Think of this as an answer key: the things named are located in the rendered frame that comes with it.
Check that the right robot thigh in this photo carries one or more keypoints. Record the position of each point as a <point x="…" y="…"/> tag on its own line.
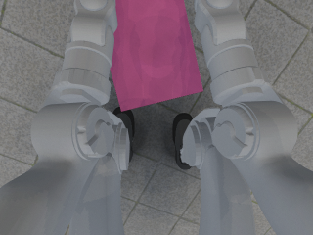
<point x="226" y="204"/>

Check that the left robot upper arm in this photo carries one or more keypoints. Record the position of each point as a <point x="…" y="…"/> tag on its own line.
<point x="68" y="138"/>

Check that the robot right forearm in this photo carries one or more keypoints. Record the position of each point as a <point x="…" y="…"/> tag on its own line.
<point x="229" y="55"/>

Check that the carton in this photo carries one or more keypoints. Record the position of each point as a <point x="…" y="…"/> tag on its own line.
<point x="153" y="58"/>

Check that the right robot upper arm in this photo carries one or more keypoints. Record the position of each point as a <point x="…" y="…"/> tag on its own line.
<point x="258" y="137"/>

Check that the robot left shin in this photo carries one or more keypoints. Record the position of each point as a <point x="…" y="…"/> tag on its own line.
<point x="115" y="119"/>

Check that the robot left forearm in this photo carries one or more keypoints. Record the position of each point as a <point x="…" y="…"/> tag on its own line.
<point x="85" y="73"/>

